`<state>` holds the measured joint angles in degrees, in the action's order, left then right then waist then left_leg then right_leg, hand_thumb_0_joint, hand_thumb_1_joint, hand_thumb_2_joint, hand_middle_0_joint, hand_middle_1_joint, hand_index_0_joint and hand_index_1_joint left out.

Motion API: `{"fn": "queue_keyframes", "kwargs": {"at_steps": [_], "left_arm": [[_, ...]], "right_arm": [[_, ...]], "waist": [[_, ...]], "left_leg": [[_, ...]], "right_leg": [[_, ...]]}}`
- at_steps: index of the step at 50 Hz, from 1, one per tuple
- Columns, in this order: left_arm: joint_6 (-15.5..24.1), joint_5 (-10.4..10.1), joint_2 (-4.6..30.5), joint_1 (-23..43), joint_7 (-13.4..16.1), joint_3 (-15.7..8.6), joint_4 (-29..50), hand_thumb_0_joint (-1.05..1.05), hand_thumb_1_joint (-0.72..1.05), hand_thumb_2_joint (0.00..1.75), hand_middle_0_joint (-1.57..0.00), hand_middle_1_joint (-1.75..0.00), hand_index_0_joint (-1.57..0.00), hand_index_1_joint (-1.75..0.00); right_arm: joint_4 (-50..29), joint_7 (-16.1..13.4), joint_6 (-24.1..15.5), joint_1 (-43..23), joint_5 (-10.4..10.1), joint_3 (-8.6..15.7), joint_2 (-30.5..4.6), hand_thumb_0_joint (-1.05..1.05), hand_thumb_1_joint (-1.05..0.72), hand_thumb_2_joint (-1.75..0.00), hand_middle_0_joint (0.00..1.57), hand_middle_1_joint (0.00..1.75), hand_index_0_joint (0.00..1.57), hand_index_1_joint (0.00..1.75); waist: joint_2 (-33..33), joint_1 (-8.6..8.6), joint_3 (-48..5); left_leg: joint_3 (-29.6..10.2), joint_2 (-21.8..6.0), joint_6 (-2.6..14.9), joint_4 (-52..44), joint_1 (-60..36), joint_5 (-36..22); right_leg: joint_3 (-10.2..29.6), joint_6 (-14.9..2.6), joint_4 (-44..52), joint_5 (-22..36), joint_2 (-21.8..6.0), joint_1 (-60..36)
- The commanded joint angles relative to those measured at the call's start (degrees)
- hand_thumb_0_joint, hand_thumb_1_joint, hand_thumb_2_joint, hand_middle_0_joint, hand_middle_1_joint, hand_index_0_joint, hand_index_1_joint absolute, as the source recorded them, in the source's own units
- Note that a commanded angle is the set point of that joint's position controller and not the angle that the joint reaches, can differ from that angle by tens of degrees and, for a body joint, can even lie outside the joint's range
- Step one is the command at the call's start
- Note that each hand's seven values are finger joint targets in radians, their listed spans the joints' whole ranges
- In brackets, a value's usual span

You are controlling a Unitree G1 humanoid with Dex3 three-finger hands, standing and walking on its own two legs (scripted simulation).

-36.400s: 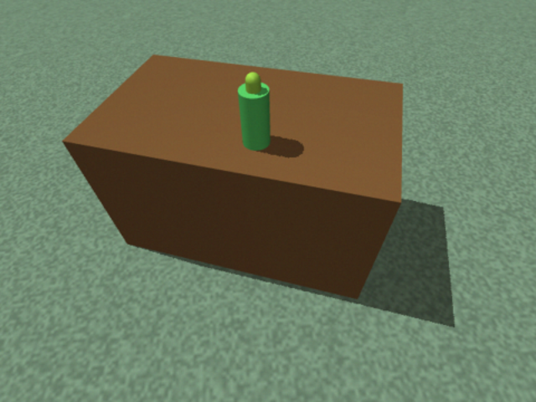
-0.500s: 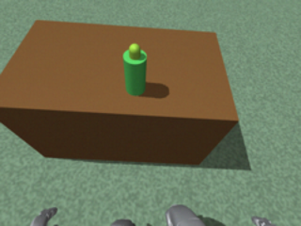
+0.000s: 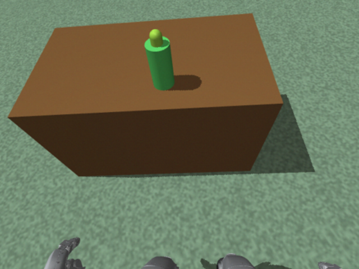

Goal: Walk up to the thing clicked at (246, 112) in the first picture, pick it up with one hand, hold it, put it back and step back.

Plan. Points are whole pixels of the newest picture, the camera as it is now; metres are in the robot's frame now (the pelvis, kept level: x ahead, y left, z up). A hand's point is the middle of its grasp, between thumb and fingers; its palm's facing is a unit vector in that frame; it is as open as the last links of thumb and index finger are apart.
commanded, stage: step back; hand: left
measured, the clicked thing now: (159, 59) +0.78 +0.11 -0.05
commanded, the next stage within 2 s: none
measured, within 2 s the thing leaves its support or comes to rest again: neither
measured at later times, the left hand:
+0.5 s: hand out of the picture -0.09 +0.25 -0.15, palm faces -0.08 -0.92 -0.38, open 7.4 cm
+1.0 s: hand out of the picture -0.21 +0.25 -0.15, palm faces -0.02 -0.94 -0.35, open 7.4 cm
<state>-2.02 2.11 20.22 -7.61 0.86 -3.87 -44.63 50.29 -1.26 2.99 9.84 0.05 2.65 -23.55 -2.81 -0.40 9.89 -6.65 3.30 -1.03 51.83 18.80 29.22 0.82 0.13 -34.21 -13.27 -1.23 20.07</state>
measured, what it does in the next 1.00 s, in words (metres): walks backwards: left foot, then right foot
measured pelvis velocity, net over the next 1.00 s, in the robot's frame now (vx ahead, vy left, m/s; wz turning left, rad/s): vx -0.31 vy -0.01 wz -0.03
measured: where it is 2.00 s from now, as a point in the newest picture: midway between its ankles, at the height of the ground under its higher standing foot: outside the picture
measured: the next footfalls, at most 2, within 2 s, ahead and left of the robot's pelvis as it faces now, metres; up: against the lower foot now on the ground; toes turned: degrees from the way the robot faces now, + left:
left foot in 0.06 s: +0.00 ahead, +0.13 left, +0.00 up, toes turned -2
right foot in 0.42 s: -0.15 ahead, -0.14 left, +0.00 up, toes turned -1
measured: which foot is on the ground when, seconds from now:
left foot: up 0.00-0.04, down 0.06-0.46, up 0.48-0.74, down 0.76-1.00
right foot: down 0.00-0.08, up 0.10-0.40, down 0.42-0.78, up 0.80-1.00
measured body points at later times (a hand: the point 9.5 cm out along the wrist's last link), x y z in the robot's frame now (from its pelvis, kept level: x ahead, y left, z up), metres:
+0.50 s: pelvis -0.16 -0.01 -0.01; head -0.10 -0.03 +0.44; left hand -0.08 +0.30 -0.13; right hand -0.03 -0.34 -0.12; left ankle -0.05 +0.12 -0.71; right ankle -0.19 -0.14 -0.73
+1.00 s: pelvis -0.31 -0.01 +0.00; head -0.26 +0.01 +0.45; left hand -0.20 +0.30 -0.13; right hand -0.21 -0.32 -0.10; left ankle -0.26 +0.11 -0.73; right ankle -0.37 -0.16 -0.65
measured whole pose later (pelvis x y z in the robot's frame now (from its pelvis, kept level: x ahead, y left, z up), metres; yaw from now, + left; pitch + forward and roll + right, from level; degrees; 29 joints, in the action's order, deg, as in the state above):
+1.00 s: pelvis -0.31 -0.01 +0.00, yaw -2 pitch -1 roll -1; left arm -4.4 0.7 22.7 -8.7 -0.1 -3.8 -47.3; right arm 48.8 -0.7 1.2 8.1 2.3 1.8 -20.4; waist 1.9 -1.1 8.6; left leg -1.0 -1.5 0.8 32.8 18.9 12.6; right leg 7.9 0.6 -63.1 -29.0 4.4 22.2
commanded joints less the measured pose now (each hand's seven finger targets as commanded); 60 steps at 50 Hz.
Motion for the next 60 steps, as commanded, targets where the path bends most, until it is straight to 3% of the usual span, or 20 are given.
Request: {"fn": "queue_keyframes", "kwargs": {"at_steps": [1,3,5,6,9,19,22,24,28,34,37,39,40,41,44,51,54,56,58,60], "left_arm": [[0.0,-0.9,14.2,-1.6,1.1,-4.2,4.4,0.0,0.9,0.9,-0.2,-0.3,-0.2,-0.3],[-1.0,-1.4,12.0,-1.4,0.6,-3.0,5.3,0.0,0.9,0.9,-0.2,-0.3,-0.2,-0.3],[-1.2,-1.2,12.6,3.3,1.3,-4.0,5.9,0.0,0.9,0.9,-0.2,-0.3,-0.2,-0.3],[-1.2,-0.7,14.0,4.1,1.5,-4.4,5.2,0.0,0.9,0.9,-0.2,-0.3,-0.2,-0.3],[-1.1,-1.9,13.1,-3.1,0.5,-4.3,2.0,0.0,0.9,0.9,-0.2,-0.3,-0.2,-0.3],[0.9,-0.7,11.0,-6.9,-0.2,-3.1,-0.4,0.0,0.9,0.9,-0.2,-0.3,-0.2,-0.3],[1.3,0.6,15.6,-10.0,-0.2,-4.5,-2.4,0.0,0.9,0.9,-0.2,-0.3,-0.2,-0.3],[1.1,1.0,24.6,-3.3,-0.3,-6.2,0.9,0.0,0.9,0.9,-0.2,-0.3,-0.2,-0.3],[1.4,0.3,15.2,4.4,0.5,-4.3,2.8,0.0,0.9,0.9,-0.2,-0.3,-0.2,-0.3],[0.2,0.6,14.4,-3.2,1.4,-4.1,3.0,0.0,0.9,0.9,-0.2,-0.3,-0.2,-0.3],[-1.1,-0.9,14.2,-1.1,1.0,-3.4,4.3,0.0,0.9,0.9,-0.2,-0.3,-0.2,-0.3],[-1.4,-1.3,9.5,-3.4,0.5,-2.1,4.9,0.0,0.9,0.9,-0.2,-0.3,-0.2,-0.3],[-1.5,-1.3,11.9,0.4,1.3,-2.7,5.6,0.0,0.9,0.9,-0.2,-0.3,-0.2,-0.3],[-1.7,-1.1,13.8,1.7,1.6,-3.0,4.5,0.0,0.9,0.9,-0.2,-0.3,-0.2,-0.3],[-1.8,-1.7,13.2,-2.8,0.5,-3.4,1.7,0.0,0.9,0.9,-0.2,-0.3,-0.2,-0.3],[1.2,-0.7,11.7,-3.1,-0.5,-2.5,0.0,0.0,0.9,0.9,-0.2,-0.3,-0.2,-0.3],[2.3,-0.3,10.7,-10.2,-0.3,-2.7,-5.3,0.0,0.9,0.9,-0.2,-0.3,-0.2,-0.3],[3.1,1.1,16.5,-10.5,0.0,-4.6,-6.5,0.0,0.9,0.9,-0.2,-0.3,-0.2,-0.3],[2.8,1.5,23.9,-1.1,0.1,-5.8,-2.5,0.0,0.9,0.9,-0.2,-0.3,-0.2,-0.3],[3.5,0.8,17.5,2.4,0.1,-4.1,-2.0,0.0,0.9,0.9,-0.2,-0.3,-0.2,-0.3]], "right_arm": [[-3.4,-0.7,-2.7,4.6,0.9,2.9,-7.8,0.0,-0.9,-0.9,0.2,0.3,0.2,0.3],[-3.1,-0.7,-3.0,4.6,2.1,4.4,-11.2,0.0,-0.9,-0.9,0.2,0.3,0.2,0.3],[-4.8,0.1,-2.7,1.2,2.2,5.8,-20.8,0.0,-0.9,-0.9,0.2,0.3,0.2,0.3],[-4.8,-0.1,-3.0,-1.1,2.4,5.8,-19.6,0.0,-0.9,-0.9,0.2,0.3,0.2,0.3],[-6.4,-0.5,-3.2,-7.6,2.5,3.6,-12.1,0.0,-0.9,-0.9,0.2,0.3,0.2,0.3],[-7.2,-0.2,-1.3,-1.9,1.5,4.4,-13.8,0.0,-0.9,-0.9,0.2,0.3,0.2,0.3],[-8.6,0.1,-0.5,-4.2,0.4,3.4,-10.8,0.0,-0.9,-0.9,0.2,0.3,0.2,0.3],[-9.1,-1.2,-0.5,-6.6,0.6,3.6,-10.2,0.0,-0.9,-0.9,0.2,0.3,0.2,0.3],[-5.1,-0.7,-1.1,-0.1,-0.5,3.1,-9.4,0.0,-0.9,-0.9,0.2,0.3,0.2,0.3],[-6.2,-1.2,-2.7,0.0,0.9,1.9,-6.9,0.0,-0.9,-0.9,0.2,0.3,0.2,0.3],[-3.5,-1.0,-3.4,5.8,1.5,3.0,-7.6,0.0,-0.9,-0.9,0.2,0.3,0.2,0.3],[-4.4,-1.0,-3.1,2.8,2.6,5.2,-15.3,0.0,-0.9,-0.9,0.2,0.3,0.2,0.3],[-5.9,-0.6,-2.7,1.7,2.0,5.5,-20.6,0.0,-0.9,-0.9,0.2,0.3,0.2,0.3],[-6.0,-1.0,-3.0,-1.2,2.0,5.8,-20.7,0.0,-0.9,-0.9,0.2,0.3,0.2,0.3],[-6.7,-1.2,-3.0,-5.8,2.5,3.5,-13.0,0.0,-0.9,-0.9,0.2,0.3,0.2,0.3],[-5.2,-0.1,-2.5,-0.3,2.2,3.9,-12.1,0.0,-0.9,-0.9,0.2,0.3,0.2,0.3],[-5.0,0.5,-1.1,-2.8,2.2,4.3,-13.8,0.0,-0.9,-0.9,0.2,0.3,0.2,0.3],[-6.0,0.7,-1.1,-2.7,1.5,2.3,-7.6,0.0,-0.9,-0.9,0.2,0.3,0.2,0.3],[-5.9,-0.2,-1.3,-5.5,1.6,3.5,-10.7,0.0,-0.9,-0.9,0.2,0.3,0.2,0.3],[-3.3,0.6,-1.7,-4.2,0.8,3.6,-11.4,0.0,-0.9,-0.9,0.2,0.3,0.2,0.3]], "waist": [[15.3,-0.59,-16.8],[7.2,-0.48,-15.7],[-10.2,3.02,-11.7],[-7.7,2.41,-8.3],[-4.3,-2.94,-7.0],[-9.7,0.55,-17.1],[0.2,-0.92,-15.6],[19.7,-4.06,-9.0],[10.6,1.95,-7.7],[15.6,-2.44,-12.9],[12.9,0.07,-16.2],[-4.0,-1.88,-17.0],[-8.7,1.47,-15.2],[-8.8,1.39,-12.1],[-2.8,-2.67,-10.3],[-8.1,1.83,-13.7],[-9.6,-1.53,-14.6],[6.8,-1.65,-11.1],[13.9,-3.96,-4.3],[6.6,-0.38,0.0]], "left_leg": [[5.8,-2.1,1.09,-26.4,-0.1,-11.3],[-4.0,-8.2,3.27,-30.4,-10.1,-26.1],[-26.5,-27.3,17.9,-34.3,-1.2,-32.8],[-26.5,-27.7,19.18,-35.1,4.3,-29.2],[-6.5,-16.7,12.63,-30.6,-0.9,-33.5],[-4.1,-15.9,13.02,-19.2,-15.0,-38.1],[-0.5,-8.6,5.57,-11.7,3.5,-20.4],[-0.5,1.1,0.59,10.1,9.3,6.9],[-1.9,3.9,1.41,16.2,8.1,-1.2],[4.0,-1.4,0.31,-10.6,9.4,0.3],[7.6,-1.3,1.3,-33.0,-3.6,-21.2],[-15.2,-18.1,8.07,-29.6,-17.0,-43.1],[-22.2,-26.9,17.57,-30.3,-6.7,-43.5],[-25.9,-29.9,20.39,-32.2,1.2,-38.2],[-6.4,-17.9,14.08,-28.0,-2.9,-41.1],[-4.3,-15.6,14.09,-26.7,-14.3,-19.9],[-1.4,-14.4,11.26,-22.7,-6.5,-14.2],[3.4,-5.5,4.91,-8.3,11.5,-2.7],[-3.1,-2.8,0.29,3.1,8.3,3.2],[-3.4,-2.1,0.89,4.6,4.9,-3.6]], "right_leg": [[9.3,-9.33,-3.6,30.3,-10.4,-21.3],[7.6,-4.68,-8.1,12.3,-5.2,-5.2],[7.9,-0.73,-28.4,-25.2,7.0,4.1],[11.7,-0.96,-34.9,-24.2,6.0,3.0],[11.1,-1.35,-39.7,-14.7,7.9,6.8],[0.5,0.7,4.4,-8.4,2.4,-4.2],[11.2,-3.62,11.2,2.5,-4.0,-14.4],[33.0,-17.7,18.2,1.4,-23.3,1.8],[9.7,-11.15,9.1,20.4,-10.8,-1.7],[10.0,-10.92,0.7,31.2,-11.2,-21.2],[7.1,-7.15,-8.6,28.0,-8.6,-16.9],[2.9,-2.33,-19.6,-3.8,2.0,6.2],[4.9,-0.98,-27.8,-25.1,4.9,5.0],[9.5,-1.02,-35.5,-24.9,3.0,2.3],[10.9,-1.41,-39.2,-17.2,6.2,5.6],[1.9,1.22,-7.4,-16.3,2.2,1.9],[-2.6,-1.19,13.0,-6.6,3.0,-11.3],[17.4,-4.8,16.9,-13.5,-5.7,-16.6],[35.7,-15.79,23.6,-32.9,-23.4,6.6],[21.6,-12.18,19.0,-18.0,-15.7,7.8]]}}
